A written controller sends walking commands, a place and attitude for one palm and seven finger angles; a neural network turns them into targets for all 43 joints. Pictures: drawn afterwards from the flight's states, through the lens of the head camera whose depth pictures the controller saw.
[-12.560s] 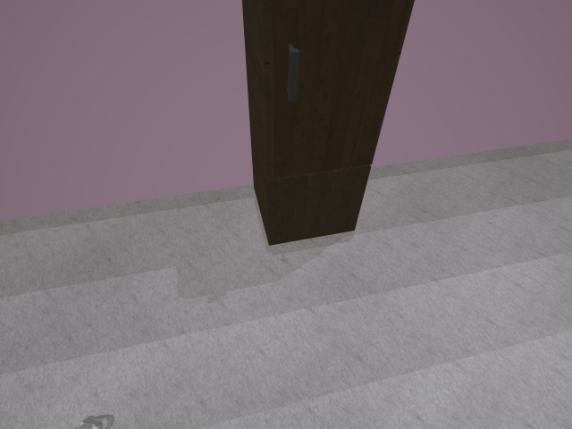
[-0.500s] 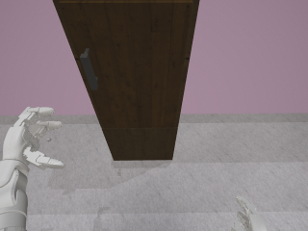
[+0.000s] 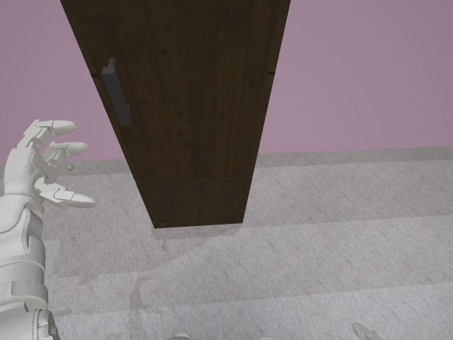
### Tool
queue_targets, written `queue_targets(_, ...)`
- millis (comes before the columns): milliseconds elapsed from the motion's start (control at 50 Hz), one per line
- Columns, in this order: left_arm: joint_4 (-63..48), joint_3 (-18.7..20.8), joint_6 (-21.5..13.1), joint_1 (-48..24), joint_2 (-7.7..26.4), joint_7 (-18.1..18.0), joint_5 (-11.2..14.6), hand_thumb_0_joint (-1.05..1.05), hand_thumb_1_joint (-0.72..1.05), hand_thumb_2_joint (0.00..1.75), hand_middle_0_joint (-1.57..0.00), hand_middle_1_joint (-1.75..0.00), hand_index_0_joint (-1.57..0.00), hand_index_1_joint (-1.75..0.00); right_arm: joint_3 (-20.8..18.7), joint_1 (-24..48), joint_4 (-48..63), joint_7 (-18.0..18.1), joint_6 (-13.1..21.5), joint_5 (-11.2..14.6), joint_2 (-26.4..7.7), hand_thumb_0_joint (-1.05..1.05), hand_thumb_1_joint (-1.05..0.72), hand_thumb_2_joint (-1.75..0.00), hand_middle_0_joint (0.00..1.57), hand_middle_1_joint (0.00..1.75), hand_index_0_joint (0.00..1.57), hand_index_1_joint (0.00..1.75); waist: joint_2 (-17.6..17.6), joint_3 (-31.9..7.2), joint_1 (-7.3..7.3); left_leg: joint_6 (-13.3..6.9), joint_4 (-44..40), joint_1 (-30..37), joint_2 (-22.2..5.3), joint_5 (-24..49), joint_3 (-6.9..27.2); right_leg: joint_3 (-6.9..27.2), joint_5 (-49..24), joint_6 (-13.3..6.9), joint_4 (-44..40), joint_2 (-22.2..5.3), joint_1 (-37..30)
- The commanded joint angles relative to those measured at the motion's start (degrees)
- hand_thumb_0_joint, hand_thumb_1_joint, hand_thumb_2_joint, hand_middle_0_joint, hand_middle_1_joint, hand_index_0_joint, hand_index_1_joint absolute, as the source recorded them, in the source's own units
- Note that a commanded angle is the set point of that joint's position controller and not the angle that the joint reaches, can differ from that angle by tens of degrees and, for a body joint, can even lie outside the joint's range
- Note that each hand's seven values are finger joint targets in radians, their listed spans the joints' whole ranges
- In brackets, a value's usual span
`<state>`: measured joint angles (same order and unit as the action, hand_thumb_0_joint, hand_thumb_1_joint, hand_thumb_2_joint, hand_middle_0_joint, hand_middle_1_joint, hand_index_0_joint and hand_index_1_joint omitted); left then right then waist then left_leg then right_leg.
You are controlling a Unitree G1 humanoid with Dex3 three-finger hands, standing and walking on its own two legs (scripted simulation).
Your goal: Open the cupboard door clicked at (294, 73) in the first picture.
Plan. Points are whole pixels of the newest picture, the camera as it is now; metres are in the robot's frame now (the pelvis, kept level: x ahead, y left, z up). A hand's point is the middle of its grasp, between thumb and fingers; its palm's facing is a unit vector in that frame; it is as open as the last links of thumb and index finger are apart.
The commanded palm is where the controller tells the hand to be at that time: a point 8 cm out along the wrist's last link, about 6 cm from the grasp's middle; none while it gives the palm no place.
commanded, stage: move the hooked fingers beside the handle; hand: left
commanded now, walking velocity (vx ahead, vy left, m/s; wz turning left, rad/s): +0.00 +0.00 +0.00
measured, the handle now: (119, 92) +0.58 +0.25 +0.08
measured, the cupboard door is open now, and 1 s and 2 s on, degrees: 0 0 0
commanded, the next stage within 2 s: none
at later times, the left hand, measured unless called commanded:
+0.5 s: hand (76, 137) +0.44 +0.29 +0.09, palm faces +0.13 -0.99 +0.01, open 14.0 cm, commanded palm +0.42 +0.34 +0.08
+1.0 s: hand (81, 106) +0.51 +0.30 +0.09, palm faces +0.12 -0.99 -0.02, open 14.0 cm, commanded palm +0.50 +0.35 +0.08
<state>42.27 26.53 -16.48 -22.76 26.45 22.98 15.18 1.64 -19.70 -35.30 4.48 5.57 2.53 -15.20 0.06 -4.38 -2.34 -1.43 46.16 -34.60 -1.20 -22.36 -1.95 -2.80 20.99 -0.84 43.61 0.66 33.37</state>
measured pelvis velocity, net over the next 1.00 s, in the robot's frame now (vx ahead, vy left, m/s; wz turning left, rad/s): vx -0.01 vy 0.00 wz -0.02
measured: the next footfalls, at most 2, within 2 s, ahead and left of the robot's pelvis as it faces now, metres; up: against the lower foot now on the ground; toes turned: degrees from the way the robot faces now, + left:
none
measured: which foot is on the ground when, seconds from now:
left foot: down 0.00-1.00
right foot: down 0.00-1.00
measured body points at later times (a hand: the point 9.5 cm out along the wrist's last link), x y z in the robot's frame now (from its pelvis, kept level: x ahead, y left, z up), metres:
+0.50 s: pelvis -0.01 +0.01 -0.01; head +0.08 +0.03 +0.43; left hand +0.43 +0.34 +0.09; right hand +0.04 -0.27 -0.11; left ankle +0.00 +0.10 -0.71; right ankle +0.00 -0.11 -0.71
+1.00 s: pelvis -0.01 +0.00 -0.02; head +0.14 +0.03 +0.40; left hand +0.50 +0.36 +0.10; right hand -0.03 -0.28 -0.11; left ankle +0.00 +0.10 -0.71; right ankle +0.00 -0.11 -0.71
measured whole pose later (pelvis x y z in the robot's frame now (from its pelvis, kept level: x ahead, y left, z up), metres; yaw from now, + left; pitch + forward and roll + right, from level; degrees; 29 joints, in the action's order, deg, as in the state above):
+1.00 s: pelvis -0.01 +0.00 -0.02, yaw -1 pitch +22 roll -4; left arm 75.9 32.0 -18.1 -58.7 50.4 24.9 4.2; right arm 4.1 -24.0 -34.8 3.9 -4.0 0.3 -17.0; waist 0.2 -3.7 -11.7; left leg -1.4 54.7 -52.1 -3.3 -24.4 -0.3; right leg -4.3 21.2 -1.0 48.6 2.7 49.2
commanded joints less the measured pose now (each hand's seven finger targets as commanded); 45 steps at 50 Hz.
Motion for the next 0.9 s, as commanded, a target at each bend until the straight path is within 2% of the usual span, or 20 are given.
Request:
queue_targets(0, -9.7, 4.0, -3.7, -22.0, 18.6, -1.2, -0.4, 0.0, -0.5, 0.3, -0.3, -1.2, -0.3, -1.2, -3.7, -1.6, 6.0, 0.4, 1.6, -0.3, -9.6, 0.0, -0.9, -0.9, 0.2, 0.3, 0.2, 0.3, -7.9, -17.6, 0.16, 0.5, -5.9, 12.2, 0.4, 19.7, 3.9, 0.6, -15.7, -0.7, -3.7, 1.3, -5.3)
queue_targets(40, -9.3, 3.2, -4.0, -23.0, 18.3, -1.3, -0.9, 0.0, -0.5, 0.3, -0.3, -1.2, -0.3, -1.2, -3.6, -2.1, 6.0, 0.4, 1.1, -0.4, -9.7, 0.0, -0.9, -0.9, 0.2, 0.3, 0.2, 0.3, -7.9, -19.2, -0.11, 0.6, -5.5, 13.8, 0.1, 22.0, 4.3, 0.5, -16.2, -0.7, -3.4, 1.5, -4.5)
queue_targets(60, -8.4, 2.0, -4.2, -25.7, 17.4, -1.4, -1.0, 0.0, -0.5, 0.3, -0.3, -1.2, -0.3, -1.2, -3.5, -2.3, 5.6, 0.4, 0.8, -0.4, -9.7, 0.0, -0.9, -0.9, 0.2, 0.3, 0.2, 0.3, -6.9, -18.0, -1.12, 0.6, -5.5, 13.7, -0.1, 20.9, 4.5, 0.2, -15.1, -0.6, -3.6, 1.6, -3.2)
queue_targets(80, -6.4, 2.2, -4.2, -26.8, 17.9, -1.5, -1.2, 0.0, -0.5, 0.3, -0.3, -1.2, -0.3, -1.2, -3.5, -2.6, 5.3, 0.4, 0.7, -0.4, -9.9, 0.0, -0.9, -0.9, 0.2, 0.3, 0.2, 0.3, -6.5, -17.5, -1.15, 0.7, -5.5, 13.1, -0.2, 19.7, 4.6, 0.2, -14.1, -0.7, -3.5, 1.7, -2.5)
queue_targets(120, -4.6, 0.8, -4.7, -30.2, 17.0, -1.2, -1.3, 0.0, -0.5, 0.3, -0.3, -1.2, -0.3, -1.2, -3.3, -3.1, 5.0, 0.4, 0.3, -0.5, -10.0, 0.0, -0.9, -0.9, 0.2, 0.3, 0.2, 0.3, -7.7, -17.1, -1.95, 0.8, -5.1, 13.5, -0.2, 19.8, 5.1, 0.1, -13.4, -0.9, -3.3, 1.8, -0.9)
queue_targets(180, 1.4, 3.0, -4.8, -32.6, 20.7, -1.1, -2.3, 0.0, -0.5, 0.3, -0.3, -1.2, -0.3, -1.2, -3.4, -4.2, 4.0, 0.4, -0.5, -0.7, -10.6, 0.0, -0.9, -0.9, 0.2, 0.3, 0.2, 0.3, -5.7, -17.7, -1.96, 0.8, -4.7, 11.6, -0.3, 18.5, 5.4, 0.0, -12.7, -0.8, -2.8, 1.6, -0.7)
queue_targets(260, 2.0, 1.2, -5.9, -35.1, 19.8, -0.7, -3.2, 0.0, -0.5, 0.3, -0.3, -1.2, -0.3, -1.2, -3.5, -5.2, 4.2, -0.2, -1.4, -1.0, -10.5, 0.0, -0.9, -0.9, 0.2, 0.3, 0.2, 0.3, -10.1, -21.4, -1.96, 1.4, -3.3, 15.3, -0.7, 24.1, 5.7, -0.1, -14.1, -0.8, -1.9, 1.7, 1.4)
queue_targets(300, 3.0, 1.1, -6.4, -37.5, 20.0, -0.8, -3.4, 0.0, -0.5, 0.3, -0.3, -1.2, -0.3, -1.2, -3.6, -5.7, 3.8, -0.4, -2.0, -1.2, -10.7, 0.0, -0.9, -0.9, 0.2, 0.3, 0.2, 0.3, -9.7, -21.4, -2.61, 1.4, -2.9, 15.1, -0.8, 23.3, 5.8, -0.1, -13.4, -0.7, -1.9, 1.8, 2.6)
queue_targets(320, 4.3, 2.8, -6.6, -37.5, 21.9, -0.9, -3.1, 0.0, -0.5, 0.3, -0.3, -1.2, -0.3, -1.2, -3.7, -6.3, 3.6, -0.4, -2.4, -1.2, -10.9, 0.0, -0.9, -0.9, 0.2, 0.3, 0.2, 0.3, -6.5, -21.5, -2.58, 1.0, -2.6, 13.7, -0.8, 23.3, 5.8, 0.0, -14.3, -0.8, -1.7, 2.0, 1.2)
queue_targets(360, 7.4, 3.8, -6.6, -38.8, 23.6, -0.9, -3.3, 0.0, -0.5, 0.3, -0.3, -1.2, -0.3, -1.2, -3.5, -6.4, 3.6, -0.3, -3.1, -1.2, -11.2, 0.0, -0.9, -0.9, 0.2, 0.3, 0.2, 0.3, -4.8, -20.9, -2.83, 0.6, -2.6, 10.7, -0.5, 20.8, 5.1, 0.2, -14.5, -0.5, -1.6, 1.9, 0.1)
queue_targets(440, 10.8, 6.2, -6.8, -42.5, 29.4, -0.8, -5.2, 0.0, -0.5, 0.3, -0.3, -1.2, -0.3, -1.2, -3.2, -7.3, 3.5, 0.0, -4.2, -1.3, -11.6, 0.0, -0.9, -0.9, 0.2, 0.3, 0.2, 0.3, -6.4, -20.7, -3.29, 0.0, -1.9, 7.1, -0.2, 18.5, 4.4, 1.1, -14.7, -0.4, -1.3, 1.7, -0.8)
queue_targets(500, 11.7, 5.0, -7.5, -44.9, 30.1, -0.5, -6.6, 0.0, -0.5, 0.3, -0.3, -1.2, -0.3, -1.2, -3.0, -8.0, 3.4, 0.0, -4.9, -1.5, -11.5, 0.0, -0.9, -0.9, 0.2, 0.3, 0.2, 0.3, -8.9, -21.3, -4.17, -0.1, -1.2, 7.1, -0.2, 17.9, 4.2, 1.4, -13.9, -0.3, -1.2, 1.8, 0.8)
queue_targets(520, 11.5, 4.1, -7.9, -47.2, 29.7, -0.3, -6.5, 0.0, -0.5, 0.3, -0.3, -1.2, -0.3, -1.2, -2.9, -8.4, 3.2, 0.0, -5.2, -1.6, -11.6, 0.0, -0.9, -0.9, 0.2, 0.3, 0.2, 0.3, -9.2, -21.0, -5.08, -0.1, -0.9, 7.4, -0.4, 18.0, 4.6, 1.3, -13.6, -0.4, -1.1, 2.0, 1.9)
queue_targets(560, 12.6, 5.3, -8.2, -49.1, 31.8, 0.2, -6.4, 0.0, -0.5, 0.3, -0.3, -1.2, -0.3, -1.2, -3.0, -9.0, 2.9, 0.1, -5.5, -1.6, -12.1, 0.0, -0.9, -0.9, 0.2, 0.3, 0.2, 0.3, -8.8, -22.5, -5.43, -0.2, -0.4, 7.1, -0.5, 17.0, 4.7, 1.5, -13.2, -0.2, -1.0, 2.1, 1.7)
queue_targets(600, 13.3, 4.7, -8.2, -49.5, 31.2, 1.0, -5.9, 0.0, -0.5, 0.3, -0.3, -1.2, -0.3, -1.2, -3.0, -9.6, 2.7, 0.2, -5.9, -1.7, -12.2, 0.0, -0.9, -0.9, 0.2, 0.3, 0.2, 0.3, -9.8, -24.6, -5.78, -0.2, 0.0, 8.1, -0.5, 17.9, 4.7, 1.6, -13.4, -0.2, -1.0, 2.1, 2.1)
queue_targets(660, 17.1, 5.4, -6.8, -50.1, 33.4, 2.0, -6.1, 0.0, -0.5, 0.3, -0.3, -1.2, -0.3, -1.2, -2.8, -10.6, 2.1, 0.3, -6.6, -1.7, -12.6, 0.0, -0.9, -0.9, 0.2, 0.3, 0.2, 0.3, -9.7, -23.8, -6.23, -0.4, 0.6, 6.3, -0.6, 18.1, 4.5, 1.7, -14.2, 0.1, -0.9, 2.1, 2.5)
queue_targets(700, 20.0, 5.7, -5.3, -50.0, 35.1, 2.1, -6.9, 0.0, -0.5, 0.3, -0.3, -1.2, -0.3, -1.2, -2.6, -11.3, 2.4, 0.4, -7.1, -1.7, -12.8, 0.0, -0.9, -0.9, 0.2, 0.3, 0.2, 0.3, -7.5, -22.0, -6.48, -0.8, 0.8, 3.0, -0.5, 16.5, 4.4, 1.9, -13.9, 0.3, -1.1, 2.0, 2.1)
queue_targets(720, 20.3, 5.2, -4.8, -51.1, 35.3, 2.2, -7.3, 0.0, -0.5, 0.3, -0.3, -1.2, -0.3, -1.2, -2.3, -11.6, 2.5, 0.4, -7.3, -1.8, -12.8, 0.0, -0.9, -0.9, 0.2, 0.3, 0.2, 0.3, -8.6, -21.4, -6.89, -0.9, 0.9, 2.6, -0.4, 16.6, 4.2, 2.0, -14.1, 0.2, -0.9, 2.1, 2.6)
queue_targets(820, 18.7, 8.4, -5.6, -56.1, 42.5, 1.5, -9.0, 0.0, -0.5, 0.3, -0.3, -1.2, -0.3, -1.2, -2.1, -13.2, 3.0, 0.4, -8.3, -2.3, -13.2, 0.0, -0.9, -0.9, 0.2, 0.3, 0.2, 0.3, -10.3, -25.4, -7.33, -1.1, 2.6, 1.9, -0.6, 18.7, 4.2, 2.5, -16.0, 0.3, 0.1, 2.3, 1.6)
queue_targets(880, 19.6, 7.5, -5.9, -58.6, 42.8, 1.5, -9.8, 0.0, -0.5, 0.3, -0.3, -1.2, -0.3, -1.2, -1.8, -14.0, 2.7, 0.2, -8.8, -2.4, -13.3, 0.0, -0.9, -0.9, 0.2, 0.3, 0.2, 0.3, -12.0, -26.5, -8.42, -0.9, 3.4, 3.3, -1.0, 20.0, 4.7, 2.1, -15.5, 0.5, 0.5, 2.5, 4.1)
